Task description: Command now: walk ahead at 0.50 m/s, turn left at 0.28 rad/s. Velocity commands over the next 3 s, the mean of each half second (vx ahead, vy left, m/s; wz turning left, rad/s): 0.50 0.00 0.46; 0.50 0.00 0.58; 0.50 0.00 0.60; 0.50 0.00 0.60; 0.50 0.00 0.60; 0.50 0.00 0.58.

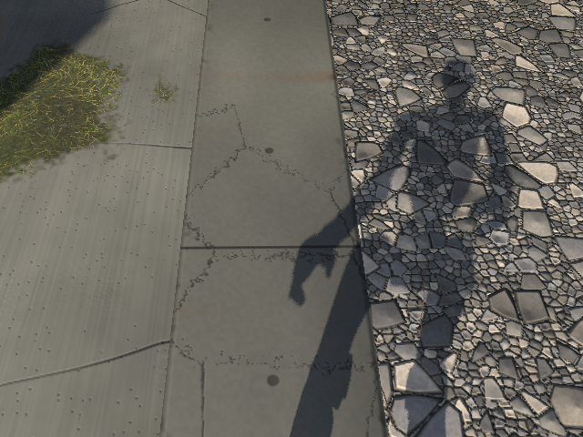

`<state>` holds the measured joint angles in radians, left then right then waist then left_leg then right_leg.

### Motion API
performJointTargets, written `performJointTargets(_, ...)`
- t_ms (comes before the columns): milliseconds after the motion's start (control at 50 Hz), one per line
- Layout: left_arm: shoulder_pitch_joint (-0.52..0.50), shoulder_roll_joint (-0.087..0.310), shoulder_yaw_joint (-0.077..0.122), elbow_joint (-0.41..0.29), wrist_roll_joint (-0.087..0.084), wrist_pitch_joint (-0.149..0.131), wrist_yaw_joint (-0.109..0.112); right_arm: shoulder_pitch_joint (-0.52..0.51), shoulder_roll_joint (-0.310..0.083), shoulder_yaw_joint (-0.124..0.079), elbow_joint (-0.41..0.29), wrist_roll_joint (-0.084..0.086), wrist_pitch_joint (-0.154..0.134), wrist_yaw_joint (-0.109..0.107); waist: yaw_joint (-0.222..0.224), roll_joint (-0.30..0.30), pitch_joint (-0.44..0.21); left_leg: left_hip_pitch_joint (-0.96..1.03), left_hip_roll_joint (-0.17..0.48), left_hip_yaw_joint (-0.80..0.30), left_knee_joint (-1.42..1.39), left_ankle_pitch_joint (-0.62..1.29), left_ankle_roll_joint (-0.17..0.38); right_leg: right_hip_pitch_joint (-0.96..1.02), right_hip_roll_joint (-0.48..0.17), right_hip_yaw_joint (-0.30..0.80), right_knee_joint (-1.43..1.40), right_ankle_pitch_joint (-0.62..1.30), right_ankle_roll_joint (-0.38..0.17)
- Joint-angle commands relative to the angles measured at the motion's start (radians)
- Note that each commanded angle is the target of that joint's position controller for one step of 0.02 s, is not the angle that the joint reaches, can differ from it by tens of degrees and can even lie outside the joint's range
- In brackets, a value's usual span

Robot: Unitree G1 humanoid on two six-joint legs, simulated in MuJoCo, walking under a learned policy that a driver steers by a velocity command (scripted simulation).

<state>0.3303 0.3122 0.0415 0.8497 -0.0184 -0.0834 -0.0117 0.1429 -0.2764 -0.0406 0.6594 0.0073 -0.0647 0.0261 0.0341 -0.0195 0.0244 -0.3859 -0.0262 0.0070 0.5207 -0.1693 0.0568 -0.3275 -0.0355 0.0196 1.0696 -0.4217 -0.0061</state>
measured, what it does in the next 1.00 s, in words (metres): walks ahead, turning left: right foot, then left foot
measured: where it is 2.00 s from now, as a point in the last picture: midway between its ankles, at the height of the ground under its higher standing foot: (131, 269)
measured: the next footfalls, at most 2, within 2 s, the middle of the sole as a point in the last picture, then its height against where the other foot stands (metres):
right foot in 0.38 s outside the picture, level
left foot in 0.88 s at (198, 399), level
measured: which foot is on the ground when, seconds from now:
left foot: down 0.00-0.38, up 0.40-0.86, down 0.88-1.00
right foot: up 0.00-0.36, down 0.38-0.88, up 0.90-1.00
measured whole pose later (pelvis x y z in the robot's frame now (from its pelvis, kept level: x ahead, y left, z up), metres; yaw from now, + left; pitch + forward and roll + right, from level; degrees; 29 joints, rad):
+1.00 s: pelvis +0.49 +0.12 +0.00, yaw +33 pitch +1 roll -1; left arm 0.22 0.31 0.05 0.79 -0.01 -0.10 -0.01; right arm 0.20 -0.30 -0.07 0.64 0.02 -0.04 0.03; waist 0.01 -0.02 0.08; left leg -0.39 -0.07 0.00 0.55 -0.18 0.09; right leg -0.37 -0.06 0.01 1.18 -0.41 0.01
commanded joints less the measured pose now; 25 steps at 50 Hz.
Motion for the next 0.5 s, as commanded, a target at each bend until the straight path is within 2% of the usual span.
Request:
performJointTargets(20,-0.072,0.115,0.03,-0.111,0.02,-0.033,0.003,0.107,-0.126,-0.038,-0.022,-0.011,-0.006,0.0,-0.051,0.104,-0.056,0.331,0.246,-0.398,-0.294,0.012,0.197,-0.378,-0.086,0.046,0.037,0.111,0.0)
performJointTargets(40,-0.063,0.1,0.028,-0.111,0.024,-0.026,0.002,0.089,-0.12,-0.038,-0.024,-0.013,-0.007,-0.001,-0.029,0.115,-0.052,0.277,0.228,-0.374,-0.318,0.057,0.2,-0.331,-0.087,0.045,0.003,0.135,0.011)
performJointTargets(80,-0.071,0.076,0.024,-0.116,0.03,-0.014,0.003,0.093,-0.132,-0.045,-0.014,-0.004,-0.013,-0.009,-0.014,0.11,-0.046,0.215,0.21,-0.32,-0.345,0.129,0.217,-0.298,-0.076,0.033,-0.072,0.178,0.037)
performJointTargets(120,-0.153,0.06,0.017,-0.143,0.032,-0.01,0.005,0.116,-0.156,-0.055,0.003,0.002,-0.014,-0.022,-0.029,0.092,-0.015,0.18,0.192,-0.279,-0.359,0.144,0.211,-0.301,-0.063,0.032,-0.212,0.282,0.055)
performJointTargets(180,-0.279,0.036,0.005,-0.175,0.028,-0.017,-0.003,0.17,-0.18,-0.065,0.029,0.008,-0.008,-0.035,-0.07,0.085,0.005,0.142,0.16,-0.239,-0.346,0.122,0.175,-0.23,-0.023,0.035,-0.422,0.459,0.063)
performJointTargets(240,-0.364,0.051,0.007,-0.204,0.014,-0.024,-0.013,0.233,-0.192,-0.07,0.056,0.019,-0.002,-0.041,-0.096,0.081,0.011,0.157,0.176,-0.276,-0.314,0.069,0.161,-0.174,0.005,0.05,-0.514,0.513,0.06)
performJointTargets(300,-0.378,0.086,0.019,-0.215,0.011,-0.033,-0.019,0.254,-0.187,-0.071,0.069,0.02,0.008,-0.047,-0.085,0.099,0.008,0.225,0.202,-0.347,-0.237,0.039,0.137,-0.132,0.011,0.073,-0.578,0.446,0.035)
performJointTargets(340,-0.312,0.103,0.031,-0.201,0.011,-0.039,-0.016,0.249,-0.179,-0.071,0.071,0.016,0.02,-0.048,-0.047,0.122,-0.015,0.238,0.19,-0.372,-0.156,0.079,0.115,-0.027,0.02,0.048,-0.614,0.368,0.006)
performJointTargets(360,-0.224,0.127,0.046,-0.179,0.017,-0.041,-0.009,0.248,-0.15,-0.061,0.068,0.012,0.023,-0.047,-0.005,0.114,-0.068,0.21,0.14,-0.351,-0.059,0.117,0.089,0.118,0.01,0.041,-0.642,0.354,-0.022)
performJointTargets(380,-0.077,0.176,0.061,-0.164,0.032,-0.044,0.0,0.239,-0.094,-0.039,0.047,0.0,0.021,-0.043,0.062,0.038,-0.201,0.101,0.076,-0.287,0.194,0.031,0.054,0.362,-0.13,0.165,-0.614,0.327,-0.081)
performJointTargets(400,0.029,0.257,0.086,-0.135,0.033,-0.026,0.004,0.368,-0.018,-0.016,0.027,0.02,0.009,-0.042,0.031,-0.244,-0.356,-0.243,-0.061,-0.142,0.535,-0.344,-0.022,0.72,-0.364,0.56,-0.664,0.157,-0.234)
performJointTargets(420,0.041,0.19,0.073,-0.128,0.014,-0.018,-0.003,0.361,-0.099,-0.029,0.029,0.035,0.004,-0.045,0.042,-0.248,-0.329,-0.392,-0.002,-0.169,0.704,-0.42,-0.032,0.702,-0.401,0.743,-0.752,-0.08,-0.247)
performJointTargets(440,-0.007,0.122,0.055,-0.14,0.013,-0.017,-0.001,0.26,-0.17,-0.05,0.023,0.036,0.008,-0.047,0.06,-0.139,-0.192,-0.43,0.039,-0.175,0.753,-0.332,-0.035,0.581,-0.355,0.609,-0.778,-0.097,-0.204)
performJointTargets(460,-0.067,0.097,0.045,-0.146,0.022,-0.014,0.0,0.202,-0.171,-0.054,0.012,0.027,0.015,-0.049,0.042,-0.077,-0.113,-0.403,0.073,-0.143,0.743,-0.258,-0.041,0.459,-0.314,0.474,-0.792,0.023,-0.176)
performJointTargets(480,-0.107,0.07,0.037,-0.14,0.027,-0.011,-0.001,0.173,-0.156,-0.055,0.003,0.017,0.019,-0.047,0.02,-0.069,-0.055,-0.378,0.098,-0.14,0.702,-0.206,-0.045,0.359,-0.277,0.38,-0.817,0.132,-0.172)
performJointTargets(500,-0.13,0.054,0.033,-0.135,0.034,-0.014,0.001,0.172,-0.136,-0.056,-0.001,0.017,0.026,-0.041,-0.006,-0.098,-0.031,-0.332,0.126,-0.139,0.669,-0.173,-0.045,0.29,-0.249,0.302,-0.842,0.203,-0.162)
Over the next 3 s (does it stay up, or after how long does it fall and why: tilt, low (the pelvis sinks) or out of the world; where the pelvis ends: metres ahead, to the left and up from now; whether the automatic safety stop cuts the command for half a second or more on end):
stays up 0.92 1.04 -0.01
